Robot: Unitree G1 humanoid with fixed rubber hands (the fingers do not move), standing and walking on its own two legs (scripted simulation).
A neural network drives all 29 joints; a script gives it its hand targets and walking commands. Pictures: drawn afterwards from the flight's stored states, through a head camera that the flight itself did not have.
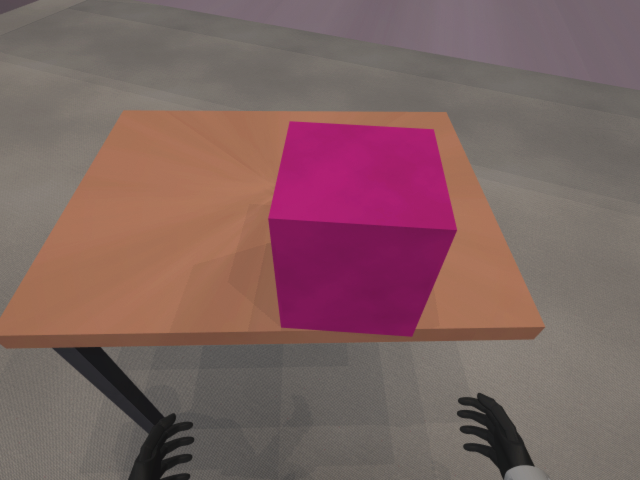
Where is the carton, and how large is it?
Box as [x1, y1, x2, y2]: [268, 121, 456, 336]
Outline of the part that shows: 290,121 268,217 281,327 411,336 456,231 433,129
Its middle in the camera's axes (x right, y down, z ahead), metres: +0.05 -0.01 +0.59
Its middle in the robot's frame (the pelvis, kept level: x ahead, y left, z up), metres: +0.46 -0.01 +0.04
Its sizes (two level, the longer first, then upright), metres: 0.210 0.200 0.250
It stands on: a table, 0.70 m high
